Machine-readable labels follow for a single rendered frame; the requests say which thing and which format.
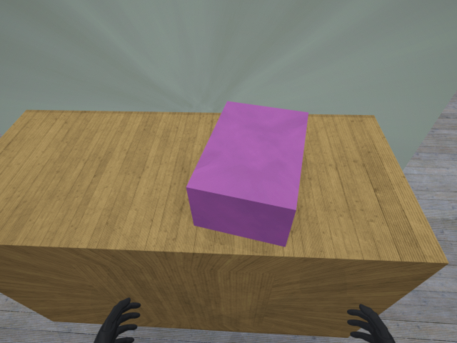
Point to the robot right hand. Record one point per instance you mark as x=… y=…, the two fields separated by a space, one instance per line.
x=379 y=331

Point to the pedestal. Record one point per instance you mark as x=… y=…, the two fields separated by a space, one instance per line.
x=94 y=209

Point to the carton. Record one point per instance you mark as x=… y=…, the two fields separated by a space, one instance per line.
x=247 y=179

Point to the robot left hand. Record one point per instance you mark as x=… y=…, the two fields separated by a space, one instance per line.
x=110 y=329

